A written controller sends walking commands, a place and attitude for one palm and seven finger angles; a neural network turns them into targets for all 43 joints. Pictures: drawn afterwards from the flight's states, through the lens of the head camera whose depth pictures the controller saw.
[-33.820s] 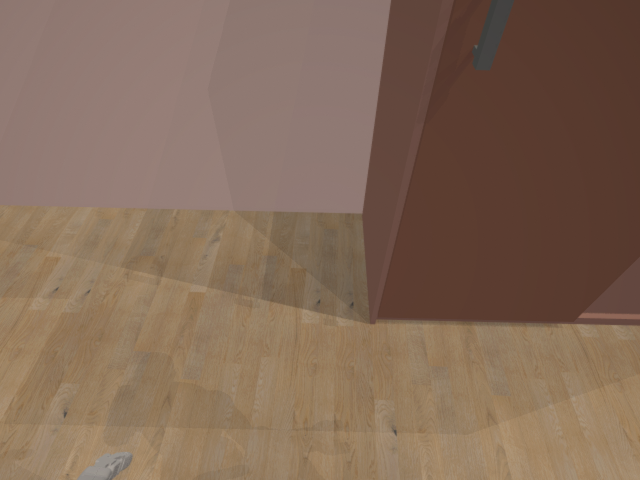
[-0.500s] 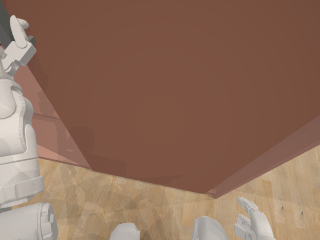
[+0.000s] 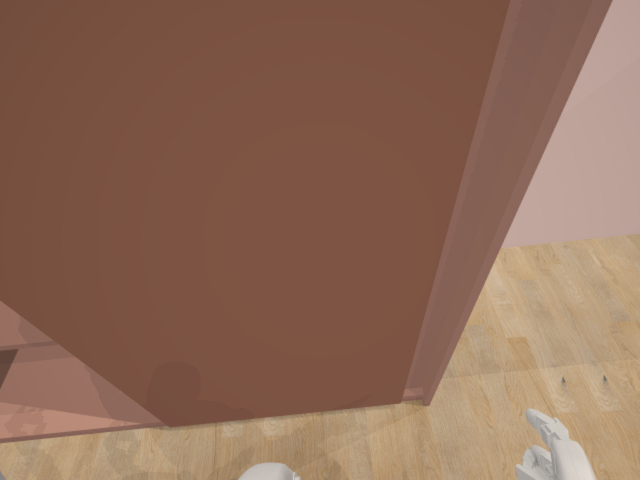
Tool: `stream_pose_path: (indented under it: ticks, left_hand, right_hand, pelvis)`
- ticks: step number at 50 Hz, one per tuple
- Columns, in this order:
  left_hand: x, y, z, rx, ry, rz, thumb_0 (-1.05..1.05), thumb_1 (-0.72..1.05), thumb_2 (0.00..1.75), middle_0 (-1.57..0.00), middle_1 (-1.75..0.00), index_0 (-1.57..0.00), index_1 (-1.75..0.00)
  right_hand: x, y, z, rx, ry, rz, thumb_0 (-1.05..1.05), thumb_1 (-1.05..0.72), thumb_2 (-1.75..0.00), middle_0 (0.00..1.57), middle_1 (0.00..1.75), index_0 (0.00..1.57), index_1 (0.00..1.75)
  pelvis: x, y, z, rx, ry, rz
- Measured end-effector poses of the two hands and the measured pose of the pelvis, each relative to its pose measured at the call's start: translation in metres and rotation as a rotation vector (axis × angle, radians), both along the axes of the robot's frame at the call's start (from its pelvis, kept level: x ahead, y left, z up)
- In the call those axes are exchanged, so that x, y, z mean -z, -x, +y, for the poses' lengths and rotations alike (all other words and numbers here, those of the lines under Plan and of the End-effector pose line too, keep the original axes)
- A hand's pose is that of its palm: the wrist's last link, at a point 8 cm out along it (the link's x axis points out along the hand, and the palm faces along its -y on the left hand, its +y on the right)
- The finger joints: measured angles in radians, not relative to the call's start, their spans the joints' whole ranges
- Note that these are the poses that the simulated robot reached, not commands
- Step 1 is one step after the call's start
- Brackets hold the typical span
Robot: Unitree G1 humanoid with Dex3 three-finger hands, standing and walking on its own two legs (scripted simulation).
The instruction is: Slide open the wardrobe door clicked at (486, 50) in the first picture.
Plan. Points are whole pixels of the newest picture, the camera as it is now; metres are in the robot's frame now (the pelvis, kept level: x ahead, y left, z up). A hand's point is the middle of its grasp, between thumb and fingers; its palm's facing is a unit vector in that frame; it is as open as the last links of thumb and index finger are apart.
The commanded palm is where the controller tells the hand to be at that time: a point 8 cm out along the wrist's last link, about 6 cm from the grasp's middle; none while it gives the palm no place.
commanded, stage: stop walking and hold the door there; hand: left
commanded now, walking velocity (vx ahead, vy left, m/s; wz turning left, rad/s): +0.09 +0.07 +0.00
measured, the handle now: out of the picture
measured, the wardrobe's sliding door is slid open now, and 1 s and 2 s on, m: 0.59 0.59 0.59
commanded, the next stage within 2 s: none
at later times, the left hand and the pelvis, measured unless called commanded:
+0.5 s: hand out of the picture +0.30 +0.43 +0.24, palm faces +0.73 -0.65 -0.20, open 7.6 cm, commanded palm +0.25 +0.44 +0.19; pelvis -0.04 +0.03 +0.00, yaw -4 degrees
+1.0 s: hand out of the picture +0.30 +0.43 +0.24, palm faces +0.73 -0.65 -0.23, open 7.7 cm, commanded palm +0.25 +0.43 +0.19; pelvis -0.03 +0.04 +0.00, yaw -3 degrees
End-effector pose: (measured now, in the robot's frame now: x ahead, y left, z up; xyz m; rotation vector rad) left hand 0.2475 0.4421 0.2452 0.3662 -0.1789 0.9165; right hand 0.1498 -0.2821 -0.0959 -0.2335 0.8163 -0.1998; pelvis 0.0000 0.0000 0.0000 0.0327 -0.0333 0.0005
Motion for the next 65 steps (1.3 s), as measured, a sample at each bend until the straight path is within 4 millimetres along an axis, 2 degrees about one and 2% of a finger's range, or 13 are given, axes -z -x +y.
stream_pose_path:
  ticks: [4, 8, 11, 16, 20, 24, 27, 31, 39, 48, 56, 60, 65]
  left_hand:
    - [-0.001, 0.001, 0.003, 0.025, 0.016, -0.009, -0.09, 0.60, 0.87, -0.42, -1.28, -0.08, -1.19]
    - [0.001, 0.001, 0.007, 0.070, 0.021, -0.040, -0.09, 0.59, 0.87, -0.43, -1.32, -0.10, -1.18]
    - [0.004, 0.001, 0.011, 0.115, 0.012, -0.069, -0.10, 0.59, 0.86, -0.44, -1.35, -0.10, -1.17]
    - [0.004, 0.002, 0.011, 0.139, 0.025, -0.066, -0.09, 0.63, 0.82, -0.41, -1.36, -0.08, -1.16]
    - [0.003, 0.002, 0.010, 0.138, 0.028, -0.048, -0.09, 0.65, 0.80, -0.39, -1.35, -0.05, -1.18]
    - [0.002, 0.002, 0.008, 0.124, 0.022, -0.031, -0.09, 0.67, 0.79, -0.37, -1.34, -0.03, -1.18]
    - [0.001, 0.002, 0.007, 0.116, 0.027, -0.012, -0.09, 0.68, 0.78, -0.37, -1.32, -0.02, -1.20]
    - [0.001, 0.002, 0.009, 0.132, 0.027, -0.017, -0.09, 0.66, 0.79, -0.38, -1.32, -0.03, -1.21]
    - [0.004, 0.002, 0.015, 0.170, -0.004, -0.043, -0.12, 0.62, 0.83, -0.43, -1.37, -0.05, -1.22]
    - [0.004, 0.002, 0.009, 0.132, -0.019, -0.023, -0.12, 0.67, 0.80, -0.39, -1.36, 0.00, -1.20]
    - [0.004, 0.002, 0.011, 0.149, -0.022, -0.024, -0.13, 0.66, 0.80, -0.40, -1.36, -0.01, -1.21]
    - [0.005, 0.002, 0.017, 0.187, -0.036, -0.030, -0.14, 0.64, 0.81, -0.42, -1.37, -0.03, -1.22]
    - [0.008, 0.001, 0.028, 0.270, -0.072, -0.058, -0.19, 0.59, 0.81, -0.44, -1.39, -0.07, -1.24]
  right_hand:
    - [-0.003, 0.044, -0.017, 0.058, 0.055, 0.068, 0.01, -0.91, -0.90, 0.20, 0.30, 0.20, 0.30]
    - [-0.004, 0.080, -0.016, 0.093, 0.098, 0.109, 0.01, -0.91, -0.90, 0.20, 0.30, 0.20, 0.30]
    - [-0.002, 0.098, -0.005, 0.121, 0.108, 0.119, 0.01, -0.91, -0.90, 0.20, 0.30, 0.20, 0.30]
    - [-0.001, 0.113, 0.036, 0.127, 0.025, 0.110, 0.01, -0.91, -0.90, 0.20, 0.30, 0.20, 0.30]
    - [0.005, 0.112, 0.067, 0.093, -0.055, 0.108, 0.01, -0.90, -0.90, 0.20, 0.30, 0.20, 0.30]
    - [0.014, 0.106, 0.083, 0.054, -0.109, 0.103, 0.01, -0.90, -0.90, 0.21, 0.30, 0.21, 0.30]
    - [0.017, 0.103, 0.081, 0.041, -0.116, 0.102, 0.01, -0.90, -0.90, 0.21, 0.30, 0.21, 0.30]
    - [0.019, 0.102, 0.067, 0.051, -0.073, 0.115, 0.01, -0.90, -0.90, 0.21, 0.30, 0.21, 0.30]
    - [0.007, 0.091, 0.044, 0.088, 0.034, 0.107, 0.01, -0.90, -0.90, 0.20, 0.30, 0.20, 0.30]
    - [0.007, 0.069, 0.062, 0.037, -0.025, 0.071, 0.01, -0.90, -0.90, 0.20, 0.30, 0.20, 0.30]
    - [0.010, 0.063, 0.073, 0.031, -0.046, 0.076, 0.01, -0.90, -0.90, 0.21, 0.30, 0.21, 0.30]
    - [0.012, 0.063, 0.075, 0.030, -0.024, 0.082, 0.01, -0.90, -0.90, 0.21, 0.30, 0.21, 0.30]
    - [0.012, 0.063, 0.087, 0.013, 0.028, 0.109, 0.01, -0.90, -0.90, 0.20, 0.30, 0.20, 0.30]
  pelvis:
    - [-0.003, 0.006, 0.004, 0.004, -0.012, -0.003]
    - [0.000, 0.013, 0.016, 0.002, 0.006, -0.008]
    - [0.005, 0.021, 0.027, 0.006, 0.029, -0.017]
    - [-0.002, 0.029, 0.036, 0.030, 0.038, -0.010]
    - [-0.004, 0.033, 0.037, 0.048, 0.041, 0.013]
    - [0.000, 0.039, 0.033, 0.071, 0.029, 0.037]
    - [0.000, 0.043, 0.033, 0.063, 0.044, 0.039]
    - [0.003, 0.041, 0.036, 0.052, 0.052, 0.034]
    - [0.005, 0.029, 0.048, 0.049, 0.035, 0.021]
    - [0.000, 0.035, 0.045, 0.052, 0.040, 0.041]
    - [0.001, 0.033, 0.049, 0.045, 0.047, 0.041]
    - [0.005, 0.034, 0.060, 0.021, 0.055, 0.029]
    - [0.009, 0.036, 0.086, -0.025, 0.041, 0.012]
